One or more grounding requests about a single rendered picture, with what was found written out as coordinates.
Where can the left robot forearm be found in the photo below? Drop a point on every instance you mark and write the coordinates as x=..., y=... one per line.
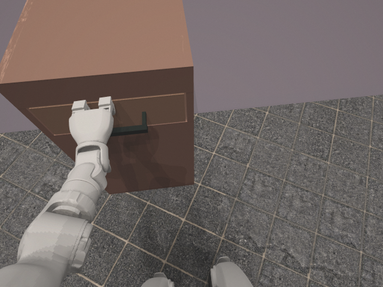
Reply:
x=82, y=189

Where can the robot right shin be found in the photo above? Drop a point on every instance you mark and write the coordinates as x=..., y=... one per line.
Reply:
x=223, y=259

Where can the handle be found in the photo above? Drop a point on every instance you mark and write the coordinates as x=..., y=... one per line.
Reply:
x=130, y=130

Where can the robot left hand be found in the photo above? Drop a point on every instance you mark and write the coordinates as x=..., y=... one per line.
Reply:
x=87, y=124

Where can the left robot upper arm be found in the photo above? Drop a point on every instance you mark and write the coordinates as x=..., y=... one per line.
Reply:
x=57, y=246

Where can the robot right thigh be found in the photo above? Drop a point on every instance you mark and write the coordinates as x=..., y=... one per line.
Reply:
x=228, y=274

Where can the cabinet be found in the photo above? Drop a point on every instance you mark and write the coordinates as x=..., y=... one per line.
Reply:
x=62, y=51

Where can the drawer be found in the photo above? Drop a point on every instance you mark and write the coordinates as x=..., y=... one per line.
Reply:
x=166, y=108

